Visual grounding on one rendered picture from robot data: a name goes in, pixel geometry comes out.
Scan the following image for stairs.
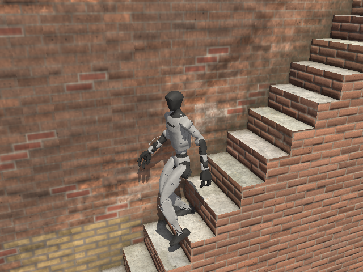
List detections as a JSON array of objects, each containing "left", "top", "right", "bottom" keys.
[{"left": 102, "top": 0, "right": 363, "bottom": 272}]

